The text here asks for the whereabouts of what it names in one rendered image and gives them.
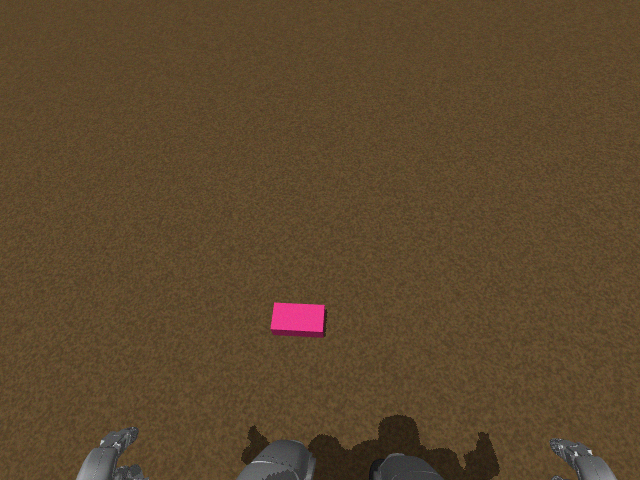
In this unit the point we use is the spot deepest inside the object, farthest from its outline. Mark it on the carton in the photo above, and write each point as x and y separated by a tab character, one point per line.
304	320

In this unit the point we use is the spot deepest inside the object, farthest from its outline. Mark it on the left robot hand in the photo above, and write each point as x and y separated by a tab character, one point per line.
100	464

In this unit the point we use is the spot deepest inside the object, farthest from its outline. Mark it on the right robot foot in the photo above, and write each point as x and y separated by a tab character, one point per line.
374	467

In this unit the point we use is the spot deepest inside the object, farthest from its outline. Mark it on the right robot hand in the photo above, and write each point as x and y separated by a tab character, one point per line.
580	458

